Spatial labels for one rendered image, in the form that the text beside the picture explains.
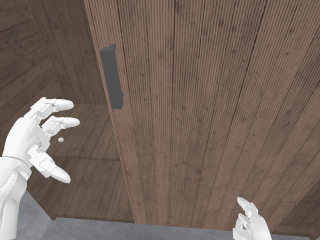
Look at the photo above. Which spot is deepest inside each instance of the robot left hand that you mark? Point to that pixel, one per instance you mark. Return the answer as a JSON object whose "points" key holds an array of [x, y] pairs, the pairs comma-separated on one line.
{"points": [[26, 133]]}

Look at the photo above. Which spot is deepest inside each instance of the left robot forearm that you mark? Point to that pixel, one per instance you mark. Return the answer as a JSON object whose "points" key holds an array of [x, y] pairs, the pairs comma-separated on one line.
{"points": [[14, 174]]}

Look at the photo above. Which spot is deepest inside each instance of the robot right hand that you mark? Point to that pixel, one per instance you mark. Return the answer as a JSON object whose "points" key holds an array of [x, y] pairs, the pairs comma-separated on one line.
{"points": [[255, 228]]}

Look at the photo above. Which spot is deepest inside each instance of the wardrobe door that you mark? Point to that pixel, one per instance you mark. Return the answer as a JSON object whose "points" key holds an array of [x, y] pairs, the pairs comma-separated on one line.
{"points": [[307, 211], [221, 99]]}

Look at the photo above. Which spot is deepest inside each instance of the handle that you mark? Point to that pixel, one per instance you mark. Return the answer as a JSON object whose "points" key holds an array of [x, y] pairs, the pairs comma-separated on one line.
{"points": [[110, 68]]}

